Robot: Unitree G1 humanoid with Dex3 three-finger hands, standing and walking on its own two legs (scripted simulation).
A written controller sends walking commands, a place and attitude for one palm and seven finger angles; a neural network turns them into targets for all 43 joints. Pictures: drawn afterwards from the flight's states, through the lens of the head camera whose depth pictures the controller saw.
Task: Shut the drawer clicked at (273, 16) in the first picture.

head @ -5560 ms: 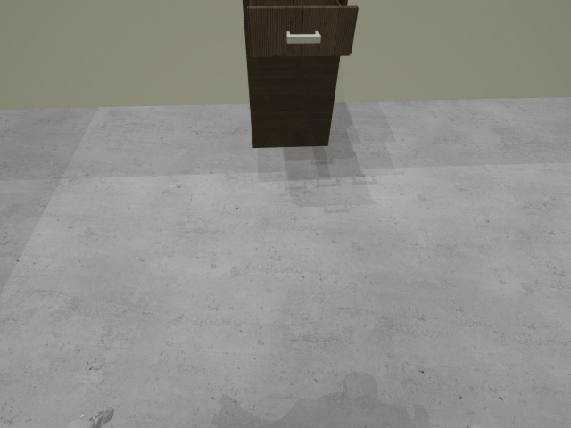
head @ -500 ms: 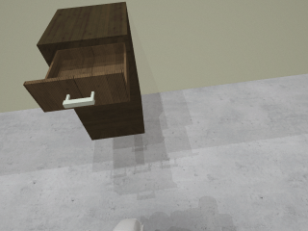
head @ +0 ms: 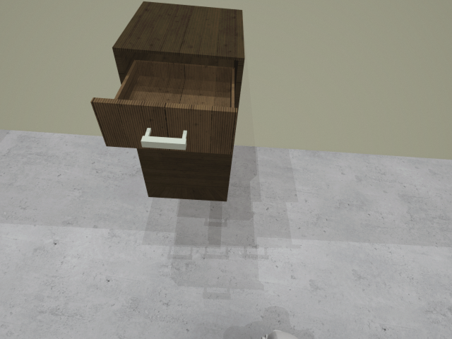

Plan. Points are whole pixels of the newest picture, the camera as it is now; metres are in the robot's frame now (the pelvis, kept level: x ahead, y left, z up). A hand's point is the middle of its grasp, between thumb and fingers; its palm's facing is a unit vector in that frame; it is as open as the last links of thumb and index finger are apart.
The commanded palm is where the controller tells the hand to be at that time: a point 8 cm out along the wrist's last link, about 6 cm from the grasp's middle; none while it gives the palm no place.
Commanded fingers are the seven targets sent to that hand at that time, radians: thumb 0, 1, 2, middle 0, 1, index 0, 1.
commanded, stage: take the last steps up to it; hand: left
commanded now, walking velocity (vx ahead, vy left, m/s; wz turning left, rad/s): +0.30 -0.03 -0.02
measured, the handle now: (165, 137) +0.61 +0.22 -0.04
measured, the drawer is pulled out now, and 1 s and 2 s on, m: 0.28 0.28 0.28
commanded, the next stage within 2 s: come to a stop and stand still in 0.76 s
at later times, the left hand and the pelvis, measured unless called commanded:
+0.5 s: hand (174, 301) +0.23 +0.12 -0.17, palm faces +0.06 -0.97 -0.22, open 7.2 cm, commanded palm none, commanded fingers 0.00 0.90 0.90 -0.20 -0.30 -0.20 -0.30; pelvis +0.15 -0.06 -0.01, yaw +1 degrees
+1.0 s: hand (157, 289) +0.25 +0.17 -0.19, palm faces +0.06 -0.99 -0.16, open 7.4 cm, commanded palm none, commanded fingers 0.00 0.90 0.90 -0.20 -0.30 -0.20 -0.30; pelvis +0.28 +0.00 +0.00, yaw -1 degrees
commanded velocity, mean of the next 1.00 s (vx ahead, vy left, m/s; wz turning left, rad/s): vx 0.16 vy -0.02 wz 0.02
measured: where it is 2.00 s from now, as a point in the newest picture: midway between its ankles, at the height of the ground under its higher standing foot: outside the picture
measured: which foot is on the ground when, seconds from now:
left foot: down 0.00-0.30, up 0.32-0.76, down 0.78-1.00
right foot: up 0.00-0.26, down 0.28-0.78, up 0.80-1.00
